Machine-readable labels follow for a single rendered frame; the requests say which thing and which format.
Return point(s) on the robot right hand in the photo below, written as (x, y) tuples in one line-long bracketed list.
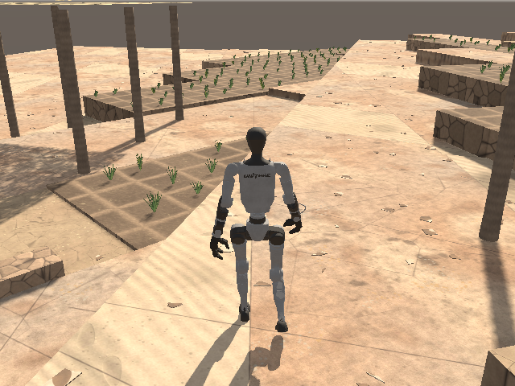
[(290, 222)]

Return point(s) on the left robot upper arm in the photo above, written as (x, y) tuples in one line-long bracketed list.
[(231, 170)]

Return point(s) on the robot head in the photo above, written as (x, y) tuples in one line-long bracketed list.
[(256, 138)]

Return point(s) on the robot right forearm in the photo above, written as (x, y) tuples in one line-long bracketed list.
[(294, 210)]

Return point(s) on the robot left hand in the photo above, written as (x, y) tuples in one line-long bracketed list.
[(214, 246)]

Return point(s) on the robot left thigh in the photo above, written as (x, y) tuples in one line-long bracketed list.
[(238, 239)]

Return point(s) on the robot left forearm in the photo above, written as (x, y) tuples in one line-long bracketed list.
[(221, 215)]

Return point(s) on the right robot upper arm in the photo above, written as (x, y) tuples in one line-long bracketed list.
[(281, 169)]

